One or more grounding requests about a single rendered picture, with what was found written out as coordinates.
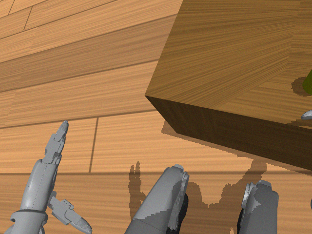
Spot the left robot arm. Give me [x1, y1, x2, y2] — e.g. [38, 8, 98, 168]
[4, 210, 48, 234]

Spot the left robot hand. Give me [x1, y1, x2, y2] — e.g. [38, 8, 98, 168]
[20, 120, 92, 234]

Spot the can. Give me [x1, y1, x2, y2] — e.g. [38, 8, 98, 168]
[302, 69, 312, 95]

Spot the left robot foot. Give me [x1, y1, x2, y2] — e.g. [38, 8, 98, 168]
[166, 194, 189, 234]

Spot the right robot hand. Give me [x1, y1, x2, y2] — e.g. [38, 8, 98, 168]
[301, 110, 312, 120]

